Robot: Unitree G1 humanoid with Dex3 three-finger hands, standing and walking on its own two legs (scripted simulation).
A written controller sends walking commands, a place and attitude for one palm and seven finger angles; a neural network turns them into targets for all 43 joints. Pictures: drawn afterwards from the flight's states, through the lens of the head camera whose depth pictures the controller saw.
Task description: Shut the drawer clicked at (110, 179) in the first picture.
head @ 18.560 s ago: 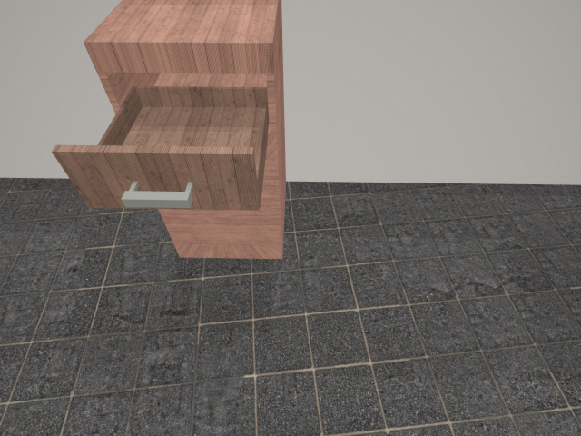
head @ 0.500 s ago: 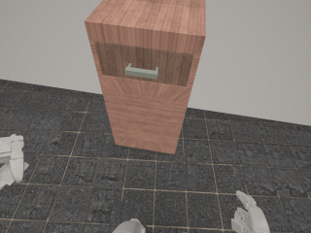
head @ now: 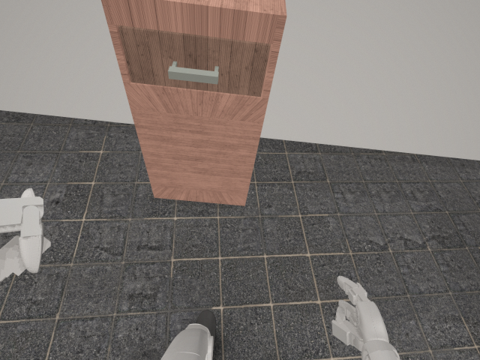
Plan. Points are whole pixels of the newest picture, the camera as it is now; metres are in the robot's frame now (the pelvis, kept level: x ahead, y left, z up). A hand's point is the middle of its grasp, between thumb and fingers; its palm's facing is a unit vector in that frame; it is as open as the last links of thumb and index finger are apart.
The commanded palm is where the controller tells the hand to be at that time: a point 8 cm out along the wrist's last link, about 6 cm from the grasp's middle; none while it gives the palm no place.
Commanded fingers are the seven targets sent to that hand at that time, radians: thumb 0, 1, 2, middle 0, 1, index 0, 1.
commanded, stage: stop stepping back and stand still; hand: left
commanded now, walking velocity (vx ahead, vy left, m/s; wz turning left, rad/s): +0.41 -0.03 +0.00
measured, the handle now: (194, 71) +0.79 +0.21 -0.01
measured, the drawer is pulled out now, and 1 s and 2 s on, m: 0.00 0.00 0.00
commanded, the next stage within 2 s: let the arm hang, fingers relaxed in 1.18 s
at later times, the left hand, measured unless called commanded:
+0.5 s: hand out of the picture +0.14 +0.26 +0.20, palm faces +0.32 -0.87 -0.38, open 3.3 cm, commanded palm +0.06 +0.31 +0.20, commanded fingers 0.00 0.90 0.90 -1.40 -1.60 -1.40 -1.60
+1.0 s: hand out of the picture +0.12 +0.28 +0.20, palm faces +0.40 -0.78 -0.48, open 3.3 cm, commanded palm +0.04 +0.33 +0.20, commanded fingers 0.00 0.90 0.90 -1.40 -1.60 -1.40 -1.60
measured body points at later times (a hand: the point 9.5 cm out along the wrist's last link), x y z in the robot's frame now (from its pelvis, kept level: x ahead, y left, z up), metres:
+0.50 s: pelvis -0.07 +0.02 +0.01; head -0.05 +0.07 +0.46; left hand +0.11 +0.30 +0.22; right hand +0.10 -0.19 -0.05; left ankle +0.01 +0.10 -0.72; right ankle -0.08 -0.10 -0.67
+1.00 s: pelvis -0.07 +0.04 +0.01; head -0.05 +0.05 +0.46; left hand +0.09 +0.32 +0.22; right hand +0.12 -0.19 -0.06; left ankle -0.08 +0.18 -0.72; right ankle -0.08 -0.08 -0.72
